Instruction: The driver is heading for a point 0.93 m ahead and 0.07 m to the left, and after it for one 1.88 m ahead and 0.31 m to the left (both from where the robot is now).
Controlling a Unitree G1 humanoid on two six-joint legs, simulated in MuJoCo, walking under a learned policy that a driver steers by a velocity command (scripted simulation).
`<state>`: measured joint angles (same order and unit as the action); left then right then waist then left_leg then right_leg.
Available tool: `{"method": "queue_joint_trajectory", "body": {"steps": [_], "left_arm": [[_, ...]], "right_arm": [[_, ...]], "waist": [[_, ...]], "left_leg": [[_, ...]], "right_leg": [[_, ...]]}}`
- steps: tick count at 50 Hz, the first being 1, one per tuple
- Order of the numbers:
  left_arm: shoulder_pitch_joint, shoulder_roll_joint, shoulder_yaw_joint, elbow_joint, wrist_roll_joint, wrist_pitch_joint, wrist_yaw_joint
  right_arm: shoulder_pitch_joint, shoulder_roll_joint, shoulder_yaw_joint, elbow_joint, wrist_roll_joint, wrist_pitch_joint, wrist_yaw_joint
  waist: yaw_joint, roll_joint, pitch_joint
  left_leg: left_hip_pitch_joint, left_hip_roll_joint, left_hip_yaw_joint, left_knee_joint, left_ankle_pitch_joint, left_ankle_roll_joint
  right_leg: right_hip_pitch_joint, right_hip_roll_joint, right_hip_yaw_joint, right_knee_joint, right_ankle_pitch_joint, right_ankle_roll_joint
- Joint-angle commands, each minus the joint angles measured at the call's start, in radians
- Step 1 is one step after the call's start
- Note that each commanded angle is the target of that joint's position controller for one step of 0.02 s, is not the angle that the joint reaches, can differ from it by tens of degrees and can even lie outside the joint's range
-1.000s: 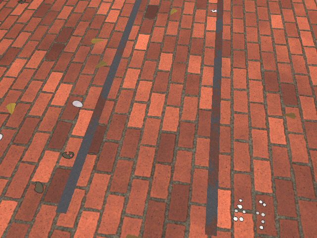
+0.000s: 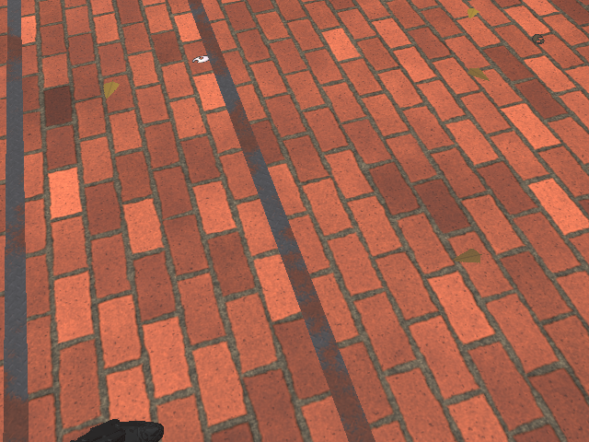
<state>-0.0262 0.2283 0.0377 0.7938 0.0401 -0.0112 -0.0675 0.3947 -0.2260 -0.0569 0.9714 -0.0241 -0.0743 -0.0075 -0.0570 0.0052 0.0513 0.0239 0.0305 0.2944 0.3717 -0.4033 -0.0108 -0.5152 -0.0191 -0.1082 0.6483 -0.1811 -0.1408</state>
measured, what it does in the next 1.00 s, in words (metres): walks ahead: right foot, then left foot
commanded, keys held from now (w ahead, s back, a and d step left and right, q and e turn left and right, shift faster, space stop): w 0.22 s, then w+q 0.56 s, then w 0.22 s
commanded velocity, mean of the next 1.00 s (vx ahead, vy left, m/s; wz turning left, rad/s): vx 0.50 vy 0.00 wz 0.15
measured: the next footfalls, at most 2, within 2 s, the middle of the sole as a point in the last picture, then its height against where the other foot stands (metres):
right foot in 0.04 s outside the picture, level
left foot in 0.60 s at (280, 436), level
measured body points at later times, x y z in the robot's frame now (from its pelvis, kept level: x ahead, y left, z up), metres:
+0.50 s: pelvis +0.26 -0.02 +0.00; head +0.28 -0.03 +0.45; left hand +0.23 +0.24 -0.13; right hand +0.38 -0.26 -0.13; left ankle +0.42 +0.09 -0.69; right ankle +0.11 -0.07 -0.73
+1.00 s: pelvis +0.53 +0.02 +0.01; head +0.56 +0.04 +0.46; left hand +0.66 +0.29 -0.10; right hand +0.58 -0.25 -0.11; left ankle +0.43 +0.06 -0.73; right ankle +0.73 -0.10 -0.68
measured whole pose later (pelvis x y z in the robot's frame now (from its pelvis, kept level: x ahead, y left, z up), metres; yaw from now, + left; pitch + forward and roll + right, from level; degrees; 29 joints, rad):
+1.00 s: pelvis +0.53 +0.02 +0.01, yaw +14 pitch +1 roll +1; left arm 0.08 0.25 0.02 0.78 0.04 -0.04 -0.03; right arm 0.40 -0.25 -0.06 0.92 0.00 -0.06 0.00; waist -0.06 -0.04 0.04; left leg 0.02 -0.14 -0.10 0.22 -0.25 0.12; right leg -0.64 -0.10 0.00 0.70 -0.01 0.02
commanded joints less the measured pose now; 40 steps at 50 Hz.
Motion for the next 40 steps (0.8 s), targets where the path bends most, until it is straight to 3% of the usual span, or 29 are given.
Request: {"method": "queue_joint_trajectory", "body": {"steps": [1,2,3,4,5,6,7,9,11,15,18,22,25,27,28,29,30,31,32,33,34,35,36,38,40], "left_arm": [[0.218,0.085,0.035,0.017,0.014,-0.019,0.012],[0.391,0.167,0.064,0.058,0.03,-0.029,0.029],[0.398,0.28,0.083,0.042,0.013,-0.026,0.044],[0.449,0.251,0.078,0.053,-0.014,-0.011,0.058],[0.384,0.221,0.07,0.064,-0.02,-0.01,0.067],[0.322,0.17,0.058,0.06,-0.024,-0.017,0.066],[0.271,0.142,0.049,0.056,-0.028,-0.027,0.066],[0.252,0.107,0.035,0.061,-0.033,-0.052,0.063],[0.291,0.131,0.04,0.084,-0.041,-0.068,0.063],[0.368,0.128,0.038,0.116,-0.033,-0.077,0.063],[0.41,0.111,0.029,0.138,-0.026,-0.086,0.069],[0.443,0.095,0.017,0.165,-0.022,-0.093,0.084],[0.459,0.111,0.013,0.187,-0.017,-0.094,0.098],[0.443,0.148,0.019,0.189,-0.014,-0.092,0.108],[0.427,0.164,0.023,0.183,-0.01,-0.085,0.109],[0.408,0.177,0.026,0.172,-0.013,-0.078,0.106],[0.379,0.17,0.022,0.139,-0.022,-0.081,0.1],[0.455,0.053,0.002,0.093,-0.036,-0.087,0.075],[0.361,0.127,0.016,0.073,-0.021,-0.098,0.07],[0.298,0.127,0.013,0.038,-0.029,-0.112,0.064],[0.286,0.128,0.013,0.035,-0.029,-0.12,0.064],[0.283,0.119,0.013,0.035,-0.02,-0.11,0.066],[0.303,0.108,0.01,0.029,-0.005,-0.09,0.064],[0.315,0.089,0.007,0.02,0.008,-0.055,0.058],[0.275,0.082,0.004,-0.002,0.01,-0.039,0.054]], "right_arm": [[0.057,-0.175,-0.031,-0.034,0.0,0.02,-0.004],[0.052,-0.15,-0.021,-0.068,0.004,0.022,0.001],[0.081,-0.036,0.005,-0.145,0.008,0.014,0.026],[-0.069,-0.145,-0.02,-0.152,-0.006,0.014,0.023],[-0.12,-0.129,-0.017,-0.171,0.01,0.006,0.029],[-0.101,-0.113,-0.011,-0.153,0.014,-0.001,0.029],[-0.077,-0.103,-0.011,-0.132,0.002,0.009,0.028],[-0.022,-0.091,-0.01,-0.103,-0.016,0.04,0.03],[-0.055,-0.084,-0.013,-0.111,-0.016,0.051,0.036],[-0.175,-0.079,-0.015,-0.134,-0.004,0.057,0.041],[-0.239,-0.067,-0.011,-0.151,0.004,0.052,0.044],[-0.321,-0.055,0.001,-0.179,-0.004,0.046,0.05],[-0.344,-0.047,0.008,-0.202,-0.008,0.04,0.051],[-0.261,-0.072,-0.002,-0.184,-0.008,0.038,0.044],[-0.16,-0.093,-0.012,-0.155,-0.008,0.035,0.04],[-0.026,-0.118,-0.026,-0.111,-0.015,0.028,0.037],[0.11,-0.191,-0.053,-0.082,-0.029,0.027,0.028],[0.087,-0.295,-0.08,-0.095,-0.027,0.033,0.022],[0.054,-0.266,-0.077,-0.089,0.019,0.04,0.031],[-0.02,-0.23,-0.067,-0.102,0.02,0.044,0.026],[-0.06,-0.167,-0.051,-0.106,0.015,0.044,0.026],[-0.088,-0.139,-0.042,-0.109,0.014,0.039,0.021],[-0.102,-0.119,-0.033,-0.108,0.019,0.034,0.015],[-0.081,-0.145,-0.036,-0.105,0.027,0.015,0.014],[-0.055,-0.176,-0.043,-0.102,0.025,0.006,0.013]], "waist": [[0.123,0.035,-0.115],[0.192,-0.069,-0.226],[0.124,-0.291,-0.3],[0.187,-0.078,-0.252],[0.152,-0.071,-0.133],[0.104,-0.03,-0.071],[0.062,-0.018,-0.048],[0.026,-0.034,-0.061],[0.02,-0.027,-0.045],[0.058,-0.041,0.014],[0.079,-0.048,0.037],[0.102,-0.057,0.075],[0.094,-0.063,0.068],[0.05,-0.105,0.003],[0.005,-0.117,-0.056],[-0.058,-0.106,-0.127],[-0.127,-0.029,-0.206],[-0.03,0.226,-0.273],[-0.051,0.089,-0.286],[-0.021,0.05,-0.142],[0.01,-0.031,-0.066],[0.042,-0.053,-0.023],[0.071,-0.037,-0.026],[0.086,-0.011,-0.038],[0.081,0.005,-0.031]], "left_leg": [[-0.032,0.242,-0.043,0.317,0.966,0.101],[-0.249,0.211,-0.03,0.616,0.684,0.069],[-0.687,0.014,-0.075,0.956,-0.187,0.013],[-0.798,0.013,-0.251,0.996,-0.114,0.017],[-0.826,0.061,-0.272,0.964,-0.015,0.028],[-0.751,0.093,-0.283,0.861,0.042,0.034],[-0.669,0.109,-0.288,0.794,0.063,0.031],[-0.556,0.101,-0.278,0.739,0.092,0.018],[-0.576,0.095,-0.269,0.686,0.146,0.006],[-0.703,0.096,-0.275,0.575,0.285,0.005],[-0.722,0.056,-0.299,0.48,0.369,0.022],[-0.71,0.019,-0.251,0.343,0.41,0.057],[-0.638,-0.024,-0.183,0.248,0.334,0.106],[-0.524,-0.087,-0.136,0.241,0.231,0.15],[-0.427,-0.116,-0.133,0.224,0.191,0.174],[-0.26,-0.133,-0.152,0.151,0.213,0.2],[-0.031,0.0,-0.348,0.097,0.169,0.264],[0.252,0.289,-0.894,0.034,0.228,0.442],[0.247,0.294,-1.025,-0.066,0.183,0.453],[0.116,0.28,-0.882,-0.095,0.198,0.415],[-0.007,0.245,-0.79,-0.124,0.29,0.373],[-0.1,0.195,-0.71,-0.135,0.389,0.338],[-0.16,0.153,-0.647,-0.148,0.463,0.318],[-0.199,0.115,-0.585,-0.156,0.559,0.311],[-0.212,0.09,-0.546,-0.173,0.58,0.3]], "right_leg": [[0.3,0.107,-0.04,-0.122,-0.069,-0.058],[0.572,-0.049,0.201,-0.19,-0.157,-0.119],[0.85,-0.372,0.751,-0.302,-0.118,-0.263],[0.806,-0.355,0.76,-0.368,-0.077,-0.241],[0.708,-0.32,0.59,-0.363,0.04,-0.206],[0.576,-0.267,0.48,-0.38,0.186,-0.163],[0.491,-0.218,0.394,-0.398,0.274,-0.127],[0.412,-0.172,0.31,-0.435,0.357,-0.109],[0.411,-0.153,0.278,-0.47,0.364,-0.11],[0.472,-0.151,0.206,-0.524,0.339,-0.073],[0.51,-0.153,0.138,-0.532,0.371,-0.041],[0.575,-0.172,0.059,-0.528,0.462,-0.016],[0.646,-0.193,0.005,-0.439,0.735,0.007],[0.687,-0.205,-0.024,-0.276,1.075,0.023],[0.685,-0.208,-0.034,-0.128,1.137,0.024],[0.621,-0.196,-0.052,0.074,1.048,0.031],[0.416,-0.153,-0.07,0.374,0.741,0.049],[-0.029,0.082,-0.037,0.768,-0.243,0.099],[-0.151,0.066,0.177,0.844,-0.279,0.081],[-0.202,0.005,0.187,0.789,-0.183,0.077],[-0.17,-0.032,0.174,0.703,-0.127,0.08],[-0.122,-0.055,0.171,0.637,-0.114,0.094],[-0.066,-0.067,0.168,0.589,-0.11,0.114],[-0.038,-0.073,0.147,0.516,-0.114,0.147],[-0.065,-0.078,0.119,0.431,-0.063,0.173]]}}
Keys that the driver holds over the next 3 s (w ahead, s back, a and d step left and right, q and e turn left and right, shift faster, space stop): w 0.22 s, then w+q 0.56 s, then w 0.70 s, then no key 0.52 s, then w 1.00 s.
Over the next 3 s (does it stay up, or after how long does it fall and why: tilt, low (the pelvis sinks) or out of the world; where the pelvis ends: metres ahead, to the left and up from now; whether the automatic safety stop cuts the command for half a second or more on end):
stays up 1.29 0.18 0.02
